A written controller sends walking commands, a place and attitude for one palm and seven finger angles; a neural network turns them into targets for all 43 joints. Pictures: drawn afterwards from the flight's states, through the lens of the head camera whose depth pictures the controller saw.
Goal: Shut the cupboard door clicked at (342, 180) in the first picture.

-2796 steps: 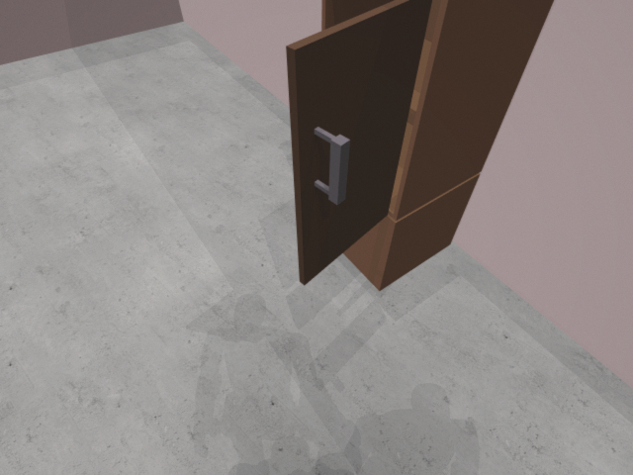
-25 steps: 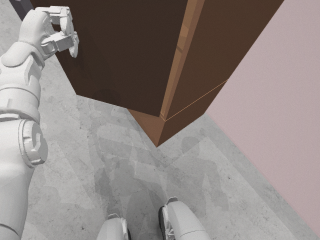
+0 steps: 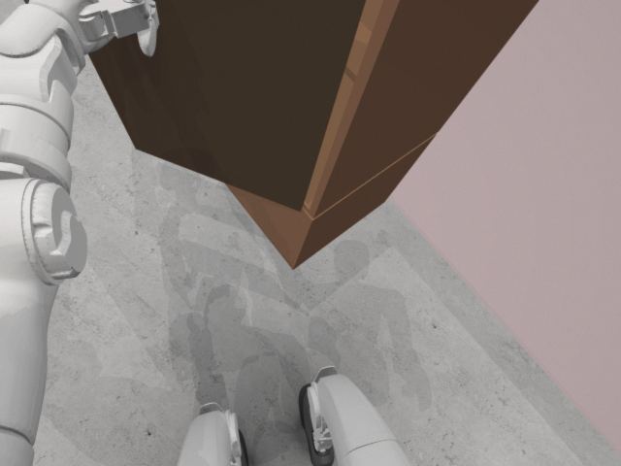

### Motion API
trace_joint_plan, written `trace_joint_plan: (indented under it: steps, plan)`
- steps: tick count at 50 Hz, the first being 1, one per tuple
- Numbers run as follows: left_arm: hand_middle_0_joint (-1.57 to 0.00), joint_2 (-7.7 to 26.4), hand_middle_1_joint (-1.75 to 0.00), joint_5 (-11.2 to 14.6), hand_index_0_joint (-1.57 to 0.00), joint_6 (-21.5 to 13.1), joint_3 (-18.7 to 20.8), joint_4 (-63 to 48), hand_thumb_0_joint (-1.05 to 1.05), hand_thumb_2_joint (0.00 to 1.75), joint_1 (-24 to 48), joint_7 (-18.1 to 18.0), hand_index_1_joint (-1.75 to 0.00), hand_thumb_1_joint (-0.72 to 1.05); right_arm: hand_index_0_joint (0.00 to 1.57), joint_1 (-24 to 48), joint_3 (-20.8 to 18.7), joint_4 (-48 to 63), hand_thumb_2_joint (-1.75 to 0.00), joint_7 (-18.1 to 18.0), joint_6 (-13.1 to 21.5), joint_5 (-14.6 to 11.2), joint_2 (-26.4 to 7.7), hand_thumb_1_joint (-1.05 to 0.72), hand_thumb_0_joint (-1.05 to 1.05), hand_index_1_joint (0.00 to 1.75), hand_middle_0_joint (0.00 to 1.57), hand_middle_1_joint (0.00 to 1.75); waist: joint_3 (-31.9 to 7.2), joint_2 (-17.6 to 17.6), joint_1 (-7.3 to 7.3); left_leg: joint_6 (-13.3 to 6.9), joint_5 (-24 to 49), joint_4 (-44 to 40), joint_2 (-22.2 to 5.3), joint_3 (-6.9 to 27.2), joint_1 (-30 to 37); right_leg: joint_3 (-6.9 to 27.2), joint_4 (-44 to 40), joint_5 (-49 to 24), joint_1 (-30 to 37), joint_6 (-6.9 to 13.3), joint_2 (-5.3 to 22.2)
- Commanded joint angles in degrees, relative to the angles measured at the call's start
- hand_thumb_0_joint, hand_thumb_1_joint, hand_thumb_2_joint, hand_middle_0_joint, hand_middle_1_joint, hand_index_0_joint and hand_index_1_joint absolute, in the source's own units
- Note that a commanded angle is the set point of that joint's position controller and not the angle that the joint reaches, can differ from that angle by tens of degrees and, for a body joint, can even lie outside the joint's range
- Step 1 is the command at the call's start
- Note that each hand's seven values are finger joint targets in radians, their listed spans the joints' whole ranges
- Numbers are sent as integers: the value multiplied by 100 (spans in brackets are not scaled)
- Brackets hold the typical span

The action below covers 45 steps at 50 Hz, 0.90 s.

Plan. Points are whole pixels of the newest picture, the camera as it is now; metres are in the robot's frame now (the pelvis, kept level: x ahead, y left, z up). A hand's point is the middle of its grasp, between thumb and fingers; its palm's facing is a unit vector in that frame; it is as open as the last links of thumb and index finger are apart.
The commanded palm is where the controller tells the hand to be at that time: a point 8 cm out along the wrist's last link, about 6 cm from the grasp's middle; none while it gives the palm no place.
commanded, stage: push the door shut along its arc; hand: left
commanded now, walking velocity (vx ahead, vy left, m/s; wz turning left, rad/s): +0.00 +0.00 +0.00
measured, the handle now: out of the picture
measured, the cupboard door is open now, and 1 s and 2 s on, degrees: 32 24 24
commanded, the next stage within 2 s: pull the fist back off the door in 0.02 s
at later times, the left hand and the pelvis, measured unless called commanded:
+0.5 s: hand (180, 18) +0.61 +0.04 +0.11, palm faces +0.00 -1.00 -0.05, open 3.1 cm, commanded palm +0.57 +0.09 +0.13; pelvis +0.01 -0.02 +0.01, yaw -1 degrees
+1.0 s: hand (182, 74) +0.51 +0.05 +0.13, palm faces -0.05 -1.00 -0.04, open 3.1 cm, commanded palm +0.49 +0.10 +0.13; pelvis +0.01 -0.01 +0.03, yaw +1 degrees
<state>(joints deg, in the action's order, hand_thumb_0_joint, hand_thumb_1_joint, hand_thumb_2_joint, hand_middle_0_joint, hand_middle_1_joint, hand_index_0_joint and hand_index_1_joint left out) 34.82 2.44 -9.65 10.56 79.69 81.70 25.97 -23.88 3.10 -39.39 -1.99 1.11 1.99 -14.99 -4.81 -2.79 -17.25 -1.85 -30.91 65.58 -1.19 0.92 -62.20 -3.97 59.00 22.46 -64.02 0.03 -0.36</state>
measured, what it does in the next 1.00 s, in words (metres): stands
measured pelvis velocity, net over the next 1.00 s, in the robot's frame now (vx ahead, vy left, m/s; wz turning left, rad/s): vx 0.01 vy -0.01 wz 0.01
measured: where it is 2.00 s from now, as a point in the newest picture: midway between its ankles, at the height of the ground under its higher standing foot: (279, 464)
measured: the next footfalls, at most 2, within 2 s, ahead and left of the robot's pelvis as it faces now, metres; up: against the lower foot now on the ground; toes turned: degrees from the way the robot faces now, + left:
none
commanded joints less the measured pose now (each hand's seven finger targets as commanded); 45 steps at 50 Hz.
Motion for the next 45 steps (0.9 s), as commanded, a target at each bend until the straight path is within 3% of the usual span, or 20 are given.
trace_joint_plan:
  steps: [1,6,7,8,10,12,14,17,19,20,24,30,33,34,36,38,40,43,44,45]
  plan:
    - [-130,67,-150,60,-130,-343,-48,-1166,0,90,3534,39,-150,90,20,-1306,-438,-36,-90,-100,71,7,-1238,-90,0,30,20,30,-3204,-1266,-583,17,3215,-451,-58,618,3364,-84,-440,-1441,311,236,-271]
    - [-130,-20,-150,-52,-130,-292,-157,-1097,0,90,3780,-28,-150,90,20,-1314,-426,-100,-90,-93,72,8,-1222,-90,0,30,20,30,-3201,-1329,-684,-13,3170,-351,-46,588,3206,-119,-336,-1459,221,246,-285]
    - [-130,354,-150,321,-130,-148,1162,-1136,0,90,3780,-1219,-150,90,20,-1703,-317,190,-90,7,128,159,-1090,-90,0,30,20,30,-3224,-1660,-394,110,3002,-455,-119,726,2619,-1,-405,-1456,489,212,-188]
    - [-130,40,-150,150,-130,-35,943,-853,0,90,3404,-1835,-150,90,20,-1693,-289,218,-90,141,128,190,-1065,-90,0,30,20,30,-3153,-1475,-427,141,2873,-507,-131,738,2417,0,-379,-1405,567,170,-187]
    - [-130,-115,-150,50,-130,-127,1079,-1166,0,90,3284,-2547,-150,90,20,-1833,-378,298,-90,301,74,301,-1060,-90,0,30,20,30,-3465,-1033,-439,157,3228,-499,-162,804,2525,0,-339,-1650,809,90,-167]
    - [-130,-227,-150,-299,-130,-408,1106,-1551,0,90,3021,-3281,-150,90,20,-1904,-414,438,-90,498,43,437,-1005,-90,0,30,20,30,-3844,-1099,-277,170,3512,-416,-102,648,2536,46,-315,-2024,1123,71,-156]
    - [-130,-277,-150,-867,-130,-826,818,-1801,0,90,3092,-3685,-150,90,20,-1964,-454,381,-90,659,22,525,-982,-90,0,30,20,30,-3953,-1230,-312,198,3817,-327,-103,650,2702,61,-227,-2213,1017,68,-151]
    - [-130,-56,-150,-1132,-130,-1111,658,-2178,0,90,2933,-3541,-150,90,20,-1984,-561,375,-90,761,-96,448,-1029,-90,0,30,20,30,-4320,-1251,-201,151,3679,-506,-21,425,2816,177,-425,-2543,1775,108,-153]
    - [-130,449,-150,-1034,-130,-1011,982,-1966,0,90,2752,-3297,-150,90,20,-2028,-549,398,-90,686,-199,349,-1081,-90,0,30,20,30,-4352,-942,-117,74,3321,-704,47,328,2464,264,-543,-2724,2500,118,-158]
    - [-130,284,-150,-915,-130,-916,857,-1943,0,90,2758,-3158,-150,90,20,-1984,-552,461,-90,654,-239,277,-1038,-90,0,30,20,30,-4292,-823,-164,42,3114,-812,85,243,2332,312,-667,-2783,2762,85,-157]
    - [-130,468,-150,-473,-130,-803,1243,-1843,0,90,2302,-2915,-150,90,20,-1897,-492,562,-90,521,-270,164,-983,-90,0,30,20,30,-3781,-400,-2,-21,2549,-1149,138,74,1890,410,-993,-2720,3432,60,-163]
    - [-130,-188,-150,-266,-130,-1489,1077,-2021,0,90,645,-2838,-150,90,20,-1752,-579,564,-90,564,-140,154,-881,-90,0,30,20,30,-3402,-244,379,28,2903,-1368,152,-76,2166,403,-1089,-3141,3652,88,-163]
    - [-130,-761,-150,-303,-130,-1310,632,-1580,0,90,-169,-2695,-150,90,20,-1683,-634,563,-90,606,-222,80,-906,-90,0,30,20,30,-2651,205,387,20,2496,-1555,170,-170,1950,374,-1290,-2800,3563,66,-165]
    - [-130,-962,-150,-261,-130,-1244,490,-1524,0,90,-301,-2640,-150,90,20,-1647,-645,590,-90,591,-245,42,-905,-90,0,30,20,30,-2497,117,396,21,2495,-1620,189,-194,2051,356,-1343,-2765,3528,85,-162]
    - [-130,-1023,-150,-87,-130,-1150,504,-1642,0,90,-224,-2601,-150,90,20,-1499,-652,627,-90,562,-282,-11,-935,-90,0,30,20,30,-2270,258,423,14,2136,-1711,218,-219,2033,376,-1491,-2381,3472,67,-154]
    - [-130,-1258,-150,88,-130,-1282,348,-2074,0,90,162,-2615,-150,90,20,-1349,-667,645,-90,519,-273,-22,-889,-90,0,30,20,30,-2267,206,370,17,2035,-1733,224,-198,2189,395,-1523,-2235,3390,68,-142]
    - [-130,-1320,-150,200,-130,-1701,323,-2937,0,90,762,-2727,-150,90,20,-1213,-706,610,-90,483,-180,15,-841,-90,0,30,20,30,-2734,-252,390,45,2289,-1650,182,-103,2788,362,-1380,-2262,3165,77,-129]
    - [-130,-1403,-150,133,-130,-2271,156,-3681,0,90,909,-2902,-150,90,20,-1028,-743,522,-90,483,-70,66,-809,-90,0,30,20,30,-3460,-698,496,132,2937,-1493,130,58,3554,301,-1082,-2487,2976,113,-119]
    - [-130,-1588,-150,94,-130,-2374,-31,-3816,0,90,941,-2953,-150,90,20,-1014,-748,497,-90,474,-41,65,-781,-90,0,30,20,30,-3480,-693,459,139,3185,-1431,115,92,3673,256,-994,-2576,2868,108,-126]
    - [-130,-1429,-150,-17,-130,-2397,84,-3648,0,90,658,-3007,-150,90,20,-988,-779,411,-90,478,-50,70,-813,-90,0,30,20,30,-3542,-689,536,181,3264,-1413,80,154,3724,241,-953,-2525,2794,108,-111]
